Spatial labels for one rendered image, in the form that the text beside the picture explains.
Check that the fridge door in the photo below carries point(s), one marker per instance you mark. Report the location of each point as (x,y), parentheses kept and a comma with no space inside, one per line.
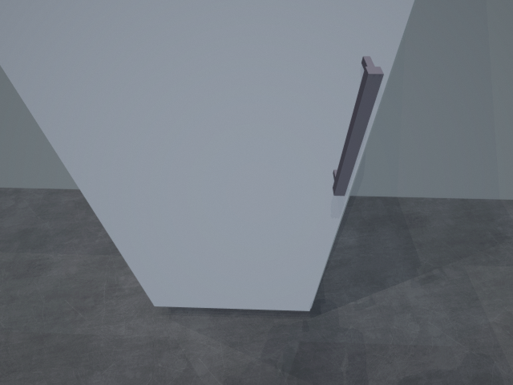
(204,133)

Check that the handle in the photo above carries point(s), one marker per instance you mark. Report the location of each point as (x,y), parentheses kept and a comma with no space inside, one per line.
(368,91)

